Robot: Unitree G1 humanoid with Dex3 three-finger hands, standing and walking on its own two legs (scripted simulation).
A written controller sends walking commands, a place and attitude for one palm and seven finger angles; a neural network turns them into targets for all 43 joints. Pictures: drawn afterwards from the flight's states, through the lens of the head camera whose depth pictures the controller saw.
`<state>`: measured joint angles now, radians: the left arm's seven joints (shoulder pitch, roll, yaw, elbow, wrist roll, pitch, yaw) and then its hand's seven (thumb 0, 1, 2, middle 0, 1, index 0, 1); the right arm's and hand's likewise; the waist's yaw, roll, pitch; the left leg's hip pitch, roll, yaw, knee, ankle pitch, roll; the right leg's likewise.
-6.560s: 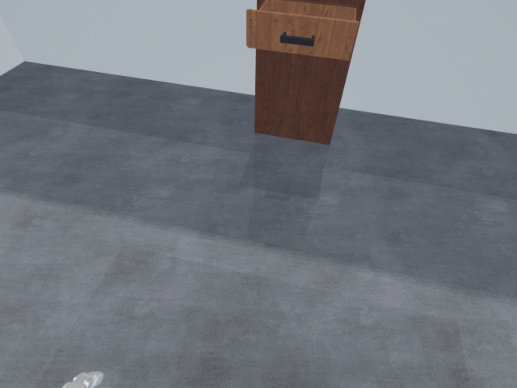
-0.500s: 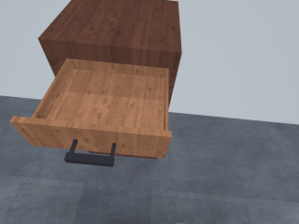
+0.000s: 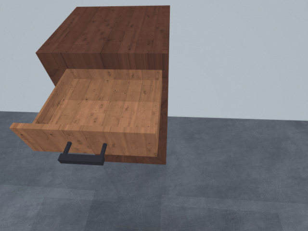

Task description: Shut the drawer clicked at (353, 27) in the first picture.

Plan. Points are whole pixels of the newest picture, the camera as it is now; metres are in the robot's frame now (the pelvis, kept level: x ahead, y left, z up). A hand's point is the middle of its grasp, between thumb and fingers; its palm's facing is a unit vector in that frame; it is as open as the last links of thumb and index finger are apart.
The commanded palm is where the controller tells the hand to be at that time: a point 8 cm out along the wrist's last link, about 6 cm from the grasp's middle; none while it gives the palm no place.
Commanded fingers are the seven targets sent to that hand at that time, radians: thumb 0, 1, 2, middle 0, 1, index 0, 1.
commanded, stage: come to a stop and stand still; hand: left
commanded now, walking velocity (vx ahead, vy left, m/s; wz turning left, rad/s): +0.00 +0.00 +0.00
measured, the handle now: (84, 152) +0.33 +0.25 -0.03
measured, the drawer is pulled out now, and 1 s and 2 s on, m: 0.29 0.29 0.29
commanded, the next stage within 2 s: look again from close up in 0.56 s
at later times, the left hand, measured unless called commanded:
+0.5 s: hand out of the picture -0.02 +0.24 -0.18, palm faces +0.00 -0.97 -0.24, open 7.3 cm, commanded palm none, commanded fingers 0.00 0.90 0.90 -0.20 -0.30 -0.20 -0.30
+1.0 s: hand out of the picture +0.01 +0.20 -0.18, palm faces -0.01 -0.97 -0.23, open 7.3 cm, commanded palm none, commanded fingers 0.00 0.90 0.90 -0.20 -0.30 -0.20 -0.30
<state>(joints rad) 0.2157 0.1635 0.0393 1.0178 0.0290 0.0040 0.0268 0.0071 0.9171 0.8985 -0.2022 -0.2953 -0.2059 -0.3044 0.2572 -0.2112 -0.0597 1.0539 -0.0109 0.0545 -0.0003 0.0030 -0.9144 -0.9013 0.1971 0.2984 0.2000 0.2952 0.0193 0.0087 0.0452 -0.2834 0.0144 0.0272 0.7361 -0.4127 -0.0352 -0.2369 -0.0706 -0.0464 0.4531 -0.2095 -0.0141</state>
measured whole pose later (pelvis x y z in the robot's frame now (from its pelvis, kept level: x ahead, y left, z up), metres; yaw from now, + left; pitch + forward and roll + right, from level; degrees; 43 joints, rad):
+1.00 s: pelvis +0.00 +0.02 -0.01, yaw -1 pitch -2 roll +1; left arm 0.25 0.15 -0.01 1.11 0.01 -0.01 0.03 0.01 0.93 0.90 -0.20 -0.29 -0.20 -0.30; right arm 0.29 -0.16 0.01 1.10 -0.01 -0.02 -0.02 0.00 -0.91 -0.90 0.20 0.30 0.20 0.30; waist -0.01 0.03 0.05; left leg -0.11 0.03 0.08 0.44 -0.29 -0.02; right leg -0.25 -0.05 -0.01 0.51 -0.23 0.02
